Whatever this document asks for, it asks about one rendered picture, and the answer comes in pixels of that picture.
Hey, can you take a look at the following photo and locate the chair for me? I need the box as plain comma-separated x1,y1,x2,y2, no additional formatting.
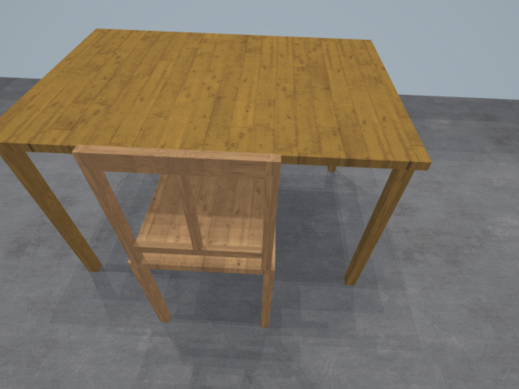
72,144,281,328

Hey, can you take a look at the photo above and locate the table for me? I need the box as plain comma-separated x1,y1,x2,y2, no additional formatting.
0,28,432,285

